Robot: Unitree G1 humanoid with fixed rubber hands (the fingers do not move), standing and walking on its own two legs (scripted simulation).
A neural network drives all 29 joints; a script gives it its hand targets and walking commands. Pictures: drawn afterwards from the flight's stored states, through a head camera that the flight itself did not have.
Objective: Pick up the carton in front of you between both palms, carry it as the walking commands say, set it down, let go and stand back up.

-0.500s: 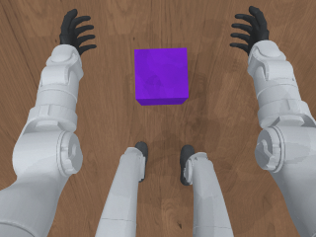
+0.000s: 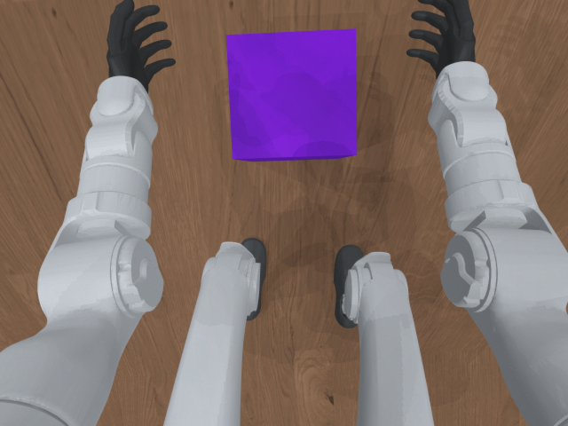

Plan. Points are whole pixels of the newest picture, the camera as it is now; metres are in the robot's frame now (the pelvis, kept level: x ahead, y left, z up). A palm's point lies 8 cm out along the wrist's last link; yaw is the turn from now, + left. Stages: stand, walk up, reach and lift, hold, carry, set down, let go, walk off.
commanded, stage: reach and lift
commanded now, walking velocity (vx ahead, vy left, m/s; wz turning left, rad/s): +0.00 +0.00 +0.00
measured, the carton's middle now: (293, 108) +0.51 +0.03 -0.43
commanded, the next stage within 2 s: none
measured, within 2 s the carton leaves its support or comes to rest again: leaves its support in 1.42 s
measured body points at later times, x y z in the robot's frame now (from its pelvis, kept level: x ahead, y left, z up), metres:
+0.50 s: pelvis -0.05 +0.00 -0.17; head +0.33 +0.01 +0.06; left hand +0.50 +0.22 -0.36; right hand +0.53 -0.15 -0.36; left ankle +0.07 +0.12 -0.52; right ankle +0.06 -0.13 -0.52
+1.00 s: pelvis -0.05 +0.00 -0.18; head +0.33 +0.01 +0.05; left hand +0.51 +0.20 -0.36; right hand +0.54 -0.13 -0.37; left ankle +0.07 +0.12 -0.52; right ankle +0.06 -0.13 -0.52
